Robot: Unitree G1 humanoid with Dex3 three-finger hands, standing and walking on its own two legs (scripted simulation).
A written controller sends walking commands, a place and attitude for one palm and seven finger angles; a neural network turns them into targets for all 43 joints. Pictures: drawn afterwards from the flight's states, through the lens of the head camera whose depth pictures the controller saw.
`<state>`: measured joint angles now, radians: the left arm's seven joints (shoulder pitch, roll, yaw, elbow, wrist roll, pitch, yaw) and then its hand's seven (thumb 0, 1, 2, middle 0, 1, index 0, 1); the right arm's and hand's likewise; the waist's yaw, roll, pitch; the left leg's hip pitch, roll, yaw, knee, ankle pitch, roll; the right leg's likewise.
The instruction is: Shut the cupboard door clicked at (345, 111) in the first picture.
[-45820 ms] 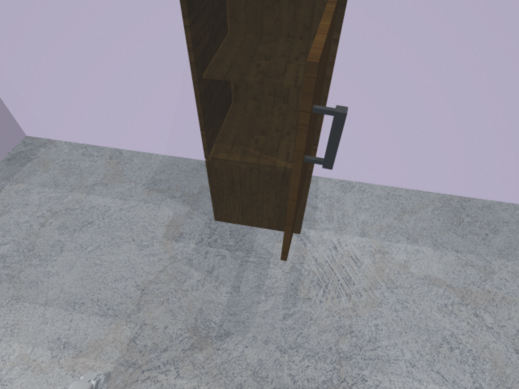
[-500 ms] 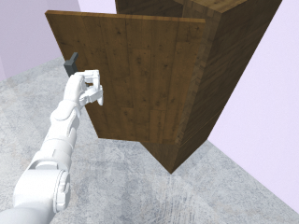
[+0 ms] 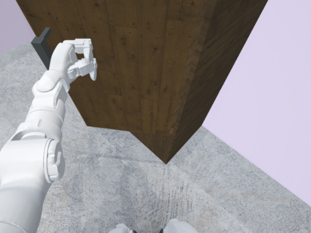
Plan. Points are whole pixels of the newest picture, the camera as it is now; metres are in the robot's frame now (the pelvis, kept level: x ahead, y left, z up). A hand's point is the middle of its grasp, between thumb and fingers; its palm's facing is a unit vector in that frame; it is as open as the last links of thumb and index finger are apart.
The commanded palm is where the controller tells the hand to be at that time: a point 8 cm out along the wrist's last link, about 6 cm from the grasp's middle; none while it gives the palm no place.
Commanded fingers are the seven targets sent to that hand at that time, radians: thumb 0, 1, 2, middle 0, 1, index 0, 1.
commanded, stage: push the door shut along its arc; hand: left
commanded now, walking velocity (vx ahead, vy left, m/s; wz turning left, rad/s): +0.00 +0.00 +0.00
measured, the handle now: (54, 58) +0.55 +0.20 +0.12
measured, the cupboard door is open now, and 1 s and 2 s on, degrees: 36 16 16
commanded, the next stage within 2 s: pull the fist back off the door in 0.62 s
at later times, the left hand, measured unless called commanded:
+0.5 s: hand (98, 53) +0.55 +0.08 +0.13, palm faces -0.38 -0.92 +0.00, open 3.0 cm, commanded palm +0.56 +0.12 +0.12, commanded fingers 0.00 0.90 0.90 -1.30 -1.50 -1.30 -1.50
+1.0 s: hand (110, 49) +0.58 +0.06 +0.11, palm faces +0.06 -1.00 -0.04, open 3.1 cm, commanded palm +0.54 +0.10 +0.12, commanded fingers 0.00 0.90 0.90 -1.30 -1.50 -1.30 -1.50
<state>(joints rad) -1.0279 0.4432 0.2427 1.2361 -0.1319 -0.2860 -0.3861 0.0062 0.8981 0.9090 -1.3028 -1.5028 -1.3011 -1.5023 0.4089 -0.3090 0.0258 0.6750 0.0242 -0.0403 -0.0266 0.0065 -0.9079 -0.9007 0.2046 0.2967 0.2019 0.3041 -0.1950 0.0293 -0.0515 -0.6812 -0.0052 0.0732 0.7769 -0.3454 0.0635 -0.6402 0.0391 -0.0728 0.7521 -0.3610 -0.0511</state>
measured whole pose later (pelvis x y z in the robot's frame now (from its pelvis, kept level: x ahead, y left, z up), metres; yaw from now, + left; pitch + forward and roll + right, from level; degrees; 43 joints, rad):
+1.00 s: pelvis +0.02 +0.00 -0.02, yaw -1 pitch +22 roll -2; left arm -1.14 0.27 0.27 1.19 0.04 -0.31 0.20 0.01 0.91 0.91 -1.30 -1.50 -1.30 -1.50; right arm 0.50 -0.25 0.00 0.68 -0.08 -0.04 0.12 0.00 -0.91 -0.90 0.20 0.30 0.20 0.30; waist -0.21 0.07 -0.12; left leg -0.87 0.01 0.06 0.90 -0.42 0.06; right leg -0.81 0.05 -0.08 0.84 -0.42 -0.05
